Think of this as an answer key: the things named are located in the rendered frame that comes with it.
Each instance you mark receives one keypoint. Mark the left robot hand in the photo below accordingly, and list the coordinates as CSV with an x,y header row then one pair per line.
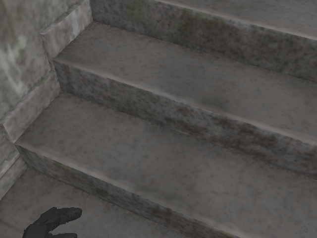
x,y
50,220

